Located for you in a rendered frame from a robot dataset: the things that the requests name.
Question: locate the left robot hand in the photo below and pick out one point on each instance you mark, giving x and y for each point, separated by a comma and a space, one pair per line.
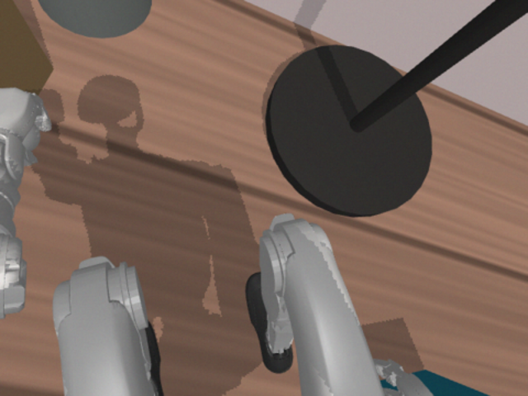
19, 111

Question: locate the right robot hand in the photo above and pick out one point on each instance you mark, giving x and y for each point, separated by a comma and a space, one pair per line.
407, 384

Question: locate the left robot arm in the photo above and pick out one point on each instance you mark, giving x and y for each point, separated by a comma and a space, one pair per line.
12, 266

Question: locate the right robot foot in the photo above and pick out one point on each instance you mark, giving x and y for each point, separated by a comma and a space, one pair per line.
276, 363

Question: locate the coat stand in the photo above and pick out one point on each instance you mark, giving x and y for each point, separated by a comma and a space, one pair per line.
349, 132

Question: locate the left robot foot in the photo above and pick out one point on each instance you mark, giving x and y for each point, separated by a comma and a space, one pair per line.
155, 360

